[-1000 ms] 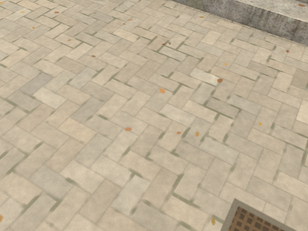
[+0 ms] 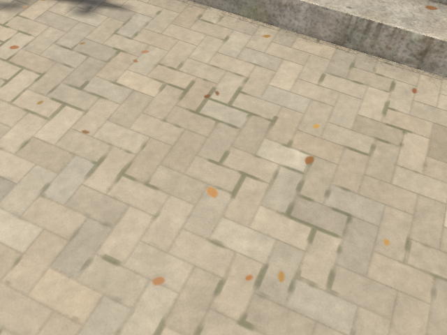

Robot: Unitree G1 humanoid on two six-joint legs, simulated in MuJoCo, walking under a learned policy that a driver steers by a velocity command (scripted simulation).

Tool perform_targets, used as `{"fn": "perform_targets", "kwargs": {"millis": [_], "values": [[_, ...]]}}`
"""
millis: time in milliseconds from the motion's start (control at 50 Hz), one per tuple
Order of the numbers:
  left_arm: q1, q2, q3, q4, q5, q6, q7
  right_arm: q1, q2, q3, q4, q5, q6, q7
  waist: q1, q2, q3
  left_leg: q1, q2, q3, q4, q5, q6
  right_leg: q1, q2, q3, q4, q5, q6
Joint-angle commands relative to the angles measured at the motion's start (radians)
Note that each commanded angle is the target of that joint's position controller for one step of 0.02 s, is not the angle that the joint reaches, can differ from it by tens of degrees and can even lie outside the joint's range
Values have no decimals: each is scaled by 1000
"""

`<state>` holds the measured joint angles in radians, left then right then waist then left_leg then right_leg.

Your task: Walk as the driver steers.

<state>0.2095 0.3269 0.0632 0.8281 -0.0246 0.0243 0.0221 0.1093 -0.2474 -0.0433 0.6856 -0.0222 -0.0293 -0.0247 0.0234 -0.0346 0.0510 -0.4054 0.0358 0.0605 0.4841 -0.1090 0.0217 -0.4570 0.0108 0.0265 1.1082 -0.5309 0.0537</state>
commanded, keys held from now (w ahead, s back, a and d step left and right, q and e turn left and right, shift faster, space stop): e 0.14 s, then w+e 0.62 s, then e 0.06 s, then no key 0.18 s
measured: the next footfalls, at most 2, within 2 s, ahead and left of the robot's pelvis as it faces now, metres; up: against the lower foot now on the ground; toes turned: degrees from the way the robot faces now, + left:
right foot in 0.26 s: +0.04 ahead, -0.13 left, +0.00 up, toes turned -12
left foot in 0.74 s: +0.40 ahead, +0.00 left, +0.00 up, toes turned -28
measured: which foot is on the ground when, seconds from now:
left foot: down 0.00-0.26, up 0.28-0.72, down 0.74-1.00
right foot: up 0.00-0.24, down 0.26-0.76, up 0.78-1.00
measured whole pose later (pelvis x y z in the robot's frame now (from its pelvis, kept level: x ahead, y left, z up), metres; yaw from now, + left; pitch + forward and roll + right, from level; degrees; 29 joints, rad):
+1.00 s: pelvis +0.31 -0.09 +0.01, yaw -32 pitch +2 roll +2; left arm 0.19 0.32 0.08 0.65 -0.01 -0.01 0.02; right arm 0.20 -0.27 -0.07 0.85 0.00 -0.08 0.01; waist -0.03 -0.04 0.07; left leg -0.18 -0.01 0.08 0.33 -0.19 0.02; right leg -0.60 -0.04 0.05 0.92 -0.30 0.03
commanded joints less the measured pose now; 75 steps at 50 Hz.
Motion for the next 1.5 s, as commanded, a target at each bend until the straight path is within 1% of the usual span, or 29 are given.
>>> {"fn": "perform_targets", "kwargs": {"millis": [20,140,200,240,260,280,300,340,380,460,620,720,740,760,780,800,820,840,920,1020,1120,1140,1160,1180,1220,1280,1420,1460,1500], "values": [[81,61,27,-63,3,36,14,-19,-150,-43,-42,-10,1,-12,9,205,-134,129,240,-178,-230,54,195,-37,-52,-13,19,78,29],[12,49,23,-131,14,38,-15,-31,-188,-60,-13,6,10,-23,-19,182,-174,168,293,-91,-213,88,209,75,-77,-53,-245,157,-13],[65,67,37,-122,9,39,-34,-42,-222,-73,3,41,18,-10,13,180,-170,115,297,-78,-234,-290,158,196,-53,-112,-408,201,-80],[191,77,54,-58,9,36,-34,-56,-173,-63,16,48,22,-7,62,122,-138,-18,230,0,-113,-493,76,366,-3,-136,-538,177,-143],[284,120,69,-28,6,30,-21,-75,-103,-47,11,38,24,3,89,-70,-83,-179,133,110,188,-528,1,437,-121,89,-711,-7,-219],[272,245,83,-69,12,10,-16,-117,-61,-37,-40,29,13,10,70,-268,-1,-493,-23,65,489,-561,-56,436,-357,616,-894,-268,-375],[208,216,70,-106,45,-29,-21,-201,-131,-54,-65,49,-16,13,86,-170,34,-538,-7,-120,563,-457,-26,366,-386,718,-1014,-341,-411],[96,146,48,-127,26,-70,-11,-128,-190,-77,-25,44,-45,15,1,-129,50,-513,34,-139,521,-216,-7,378,-325,537,-984,-132,-312],[110,109,35,-119,14,-73,-2,-117,-168,-78,4,11,-57,13,-2,-97,5,-428,32,-129,455,-74,-27,390,-254,398,-964,57,-259],[210,99,34,-100,13,-84,9,-151,-116,-66,6,23,-68,30,19,-73,-30,-366,-9,-117,296,100,-53,446,-203,289,-945,296,-242],[299,120,48,-77,-5,-67,16,-310,-101,-43,-55,41,-94,67,84,-104,37,-256,-43,-111,26,98,-69,424,-202,321,-873,379,-252],[222,118,50,-106,-3,-51,17,-93,-183,-74,-8,40,-115,60,-39,-152,-61,121,-73,-79,-69,36,2,375,-168,348,-684,682,-195],[194,82,38,-127,8,-53,11,60,-228,-90,18,29,-117,51,-114,-115,-189,378,13,-146,-47,38,56,277,-105,300,-473,688,-159],[247,5,16,-160,17,-60,9,238,-312,-111,38,8,-109,39,-138,104,-396,784,256,-461,-21,-84,165,-22,13,194,-111,412,-92],[323,-9,5,-179,-9,-71,13,242,-284,-98,56,9,-99,49,-84,400,-454,865,408,-826,-155,-142,253,-240,67,169,124,-82,-63],[277,98,33,-158,-23,-71,12,164,-191,-72,37,20,-91,44,-81,268,-288,722,380,-708,-169,-82,223,-303,-7,183,215,-32,-52],[190,127,42,-168,-16,-64,12,108,-149,-61,24,18,-79,37,-79,172,-180,578,340,-505,-149,125,196,-287,-44,138,215,31,-43],[152,116,44,-172,0,-58,13,67,-126,-51,32,11,-72,38,-54,106,-117,445,287,-381,-149,330,185,-239,-65,115,175,65,-34],[142,17,29,-197,7,-29,7,8,-137,-48,73,9,-81,41,8,158,-64,224,222,-176,-220,572,207,-112,-77,61,-22,124,-21],[41,1,8,-232,21,-39,-21,-12,-184,-55,105,37,-57,29,-12,144,-128,235,188,-54,-222,572,185,38,-56,5,-374,406,-37],[11,53,29,-249,34,-42,-33,21,-201,-48,147,61,-37,31,9,106,-132,251,171,-61,-58,370,110,221,-8,-26,-638,539,-105],[34,98,43,-248,39,-41,-23,68,-170,-36,162,48,-39,34,12,53,-155,211,119,-33,38,292,62,328,-42,13,-680,732,-135],[69,175,54,-268,56,-38,-9,112,-119,-13,148,5,-44,38,-4,-109,-249,88,39,29,238,-54,-8,510,-247,216,-628,1161,-215],[57,112,23,-273,67,-34,-7,186,-72,11,162,3,-31,41,-22,-227,-351,-3,-2,-47,416,-551,-57,572,-404,409,-652,1180,-377],[12,46,3,-254,42,-40,-28,109,-161,-12,160,37,4,38,-6,-121,-257,-74,29,-104,504,-572,-80,476,-315,346,-706,892,-337],[-104,83,13,-246,44,-39,-26,108,-155,-18,183,27,39,13,-51,-85,-169,14,43,-96,420,-436,-103,266,-246,242,-762,740,-275],[-116,5,-6,-171,35,-34,-18,127,-104,-1,217,-3,45,14,-70,-66,-148,291,13,-59,-22,-16,-53,124,-137,135,-759,259,-173],[-54,-12,-8,-154,50,-31,-19,64,-198,-16,206,7,44,9,12,121,-50,147,100,-144,-84,-193,24,141,-32,46,-719,143,-80],[-102,8,-1,-146,46,-28,-7,15,-131,1,203,0,28,11,-6,150,-11,0,78,-155,-158,-381,15,276,-20,23,-653,276,-61]]}}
